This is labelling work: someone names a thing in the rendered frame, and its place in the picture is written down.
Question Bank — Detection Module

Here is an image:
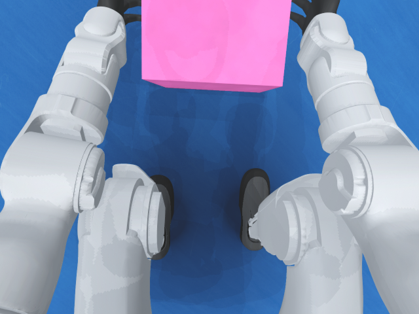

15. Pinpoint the right robot shin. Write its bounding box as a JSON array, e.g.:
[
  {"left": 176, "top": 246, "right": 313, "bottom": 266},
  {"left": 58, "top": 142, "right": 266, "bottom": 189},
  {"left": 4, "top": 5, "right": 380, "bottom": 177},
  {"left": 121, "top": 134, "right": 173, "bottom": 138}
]
[{"left": 249, "top": 173, "right": 358, "bottom": 255}]

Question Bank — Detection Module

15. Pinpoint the left robot upper arm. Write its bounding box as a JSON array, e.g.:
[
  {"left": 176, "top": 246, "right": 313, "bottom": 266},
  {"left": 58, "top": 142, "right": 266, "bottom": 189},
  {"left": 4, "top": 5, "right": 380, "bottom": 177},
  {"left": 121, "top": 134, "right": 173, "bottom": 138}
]
[{"left": 0, "top": 131, "right": 106, "bottom": 314}]

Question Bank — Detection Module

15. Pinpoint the robot left thigh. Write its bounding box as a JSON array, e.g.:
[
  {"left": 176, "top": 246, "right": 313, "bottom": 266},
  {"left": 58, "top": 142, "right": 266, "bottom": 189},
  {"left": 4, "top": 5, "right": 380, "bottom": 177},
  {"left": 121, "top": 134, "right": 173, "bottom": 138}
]
[{"left": 74, "top": 178, "right": 165, "bottom": 314}]

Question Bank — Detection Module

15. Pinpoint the left robot forearm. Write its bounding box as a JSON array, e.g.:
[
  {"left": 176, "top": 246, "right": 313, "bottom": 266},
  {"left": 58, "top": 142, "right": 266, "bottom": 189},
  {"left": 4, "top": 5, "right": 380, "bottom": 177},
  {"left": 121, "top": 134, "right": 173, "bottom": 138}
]
[{"left": 0, "top": 7, "right": 127, "bottom": 199}]

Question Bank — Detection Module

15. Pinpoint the left robot hand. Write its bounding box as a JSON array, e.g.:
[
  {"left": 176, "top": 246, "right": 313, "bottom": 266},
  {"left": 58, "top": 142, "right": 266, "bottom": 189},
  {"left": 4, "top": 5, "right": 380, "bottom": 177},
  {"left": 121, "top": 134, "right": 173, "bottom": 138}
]
[{"left": 97, "top": 0, "right": 141, "bottom": 25}]

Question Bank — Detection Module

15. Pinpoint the right robot hand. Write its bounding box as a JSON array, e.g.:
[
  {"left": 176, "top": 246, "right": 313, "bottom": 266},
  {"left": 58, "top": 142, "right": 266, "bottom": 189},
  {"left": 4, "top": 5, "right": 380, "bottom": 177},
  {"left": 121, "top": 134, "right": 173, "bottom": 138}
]
[{"left": 290, "top": 0, "right": 340, "bottom": 36}]

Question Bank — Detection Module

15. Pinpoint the carton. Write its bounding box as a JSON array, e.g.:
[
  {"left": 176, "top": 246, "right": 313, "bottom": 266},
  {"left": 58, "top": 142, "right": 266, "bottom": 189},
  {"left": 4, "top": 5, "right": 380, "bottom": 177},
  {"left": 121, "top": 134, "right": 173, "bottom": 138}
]
[{"left": 141, "top": 0, "right": 291, "bottom": 93}]

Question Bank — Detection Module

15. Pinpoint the right robot forearm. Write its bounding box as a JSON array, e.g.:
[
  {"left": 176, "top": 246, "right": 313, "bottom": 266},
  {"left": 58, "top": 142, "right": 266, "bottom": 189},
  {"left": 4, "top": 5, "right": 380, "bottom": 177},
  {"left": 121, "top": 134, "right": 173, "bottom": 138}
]
[{"left": 297, "top": 12, "right": 419, "bottom": 154}]

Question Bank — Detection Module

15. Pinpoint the right robot upper arm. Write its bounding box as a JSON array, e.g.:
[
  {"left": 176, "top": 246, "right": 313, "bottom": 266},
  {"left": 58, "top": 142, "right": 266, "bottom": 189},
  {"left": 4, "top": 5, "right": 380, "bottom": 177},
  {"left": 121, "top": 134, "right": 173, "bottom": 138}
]
[{"left": 318, "top": 145, "right": 419, "bottom": 314}]

